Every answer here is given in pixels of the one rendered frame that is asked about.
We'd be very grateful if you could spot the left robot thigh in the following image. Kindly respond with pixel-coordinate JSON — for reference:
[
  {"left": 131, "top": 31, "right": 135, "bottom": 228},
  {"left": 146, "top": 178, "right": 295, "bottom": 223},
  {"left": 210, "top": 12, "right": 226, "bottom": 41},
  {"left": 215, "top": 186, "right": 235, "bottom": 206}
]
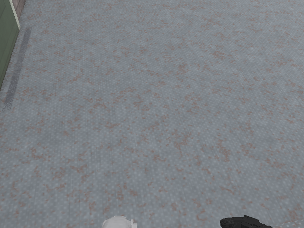
[{"left": 103, "top": 217, "right": 138, "bottom": 228}]

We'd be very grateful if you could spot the right robot hand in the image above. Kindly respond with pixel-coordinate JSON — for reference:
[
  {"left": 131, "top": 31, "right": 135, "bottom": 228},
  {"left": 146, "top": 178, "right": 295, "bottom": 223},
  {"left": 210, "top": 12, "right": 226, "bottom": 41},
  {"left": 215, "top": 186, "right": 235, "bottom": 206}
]
[{"left": 219, "top": 215, "right": 273, "bottom": 228}]

